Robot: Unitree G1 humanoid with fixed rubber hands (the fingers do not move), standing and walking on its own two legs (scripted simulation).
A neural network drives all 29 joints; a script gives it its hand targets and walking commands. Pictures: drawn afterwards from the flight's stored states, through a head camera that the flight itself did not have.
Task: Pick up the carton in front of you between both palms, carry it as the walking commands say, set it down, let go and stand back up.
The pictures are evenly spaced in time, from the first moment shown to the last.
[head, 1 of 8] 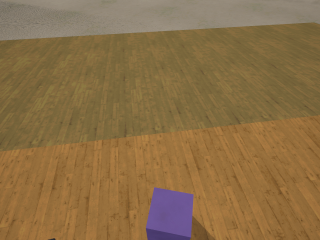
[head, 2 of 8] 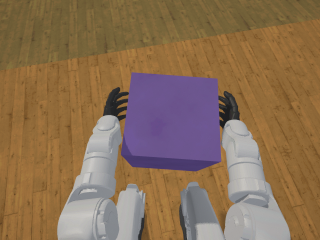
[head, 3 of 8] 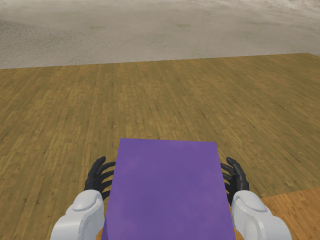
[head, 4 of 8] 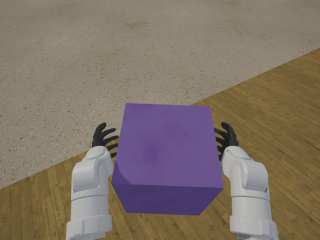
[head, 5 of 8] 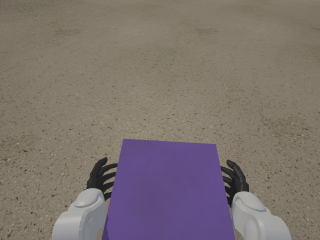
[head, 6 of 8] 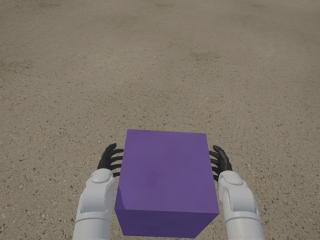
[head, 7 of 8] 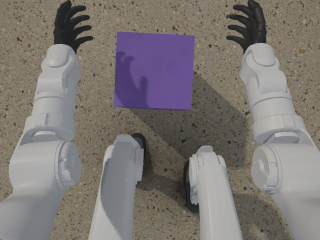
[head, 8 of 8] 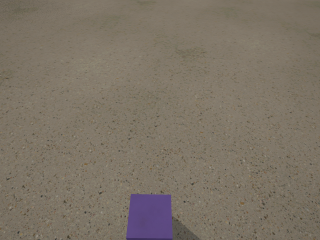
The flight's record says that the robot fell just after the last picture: no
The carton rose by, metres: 0.69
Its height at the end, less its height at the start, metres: -0.38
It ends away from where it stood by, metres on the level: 6.38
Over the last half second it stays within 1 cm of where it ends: yes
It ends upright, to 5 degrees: yes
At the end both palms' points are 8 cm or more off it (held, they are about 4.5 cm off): yes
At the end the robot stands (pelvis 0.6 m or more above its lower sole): yes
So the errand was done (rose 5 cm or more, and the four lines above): yes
